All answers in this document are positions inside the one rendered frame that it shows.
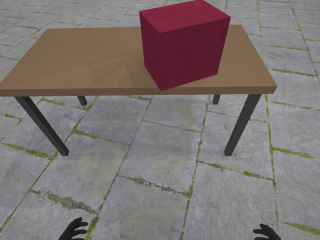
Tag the carton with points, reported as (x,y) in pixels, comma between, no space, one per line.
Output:
(183,42)

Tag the robot right hand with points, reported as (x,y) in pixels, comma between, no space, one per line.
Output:
(267,231)

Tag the robot left hand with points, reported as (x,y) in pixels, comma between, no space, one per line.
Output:
(71,232)

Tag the table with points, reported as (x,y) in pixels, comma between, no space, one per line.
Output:
(109,61)

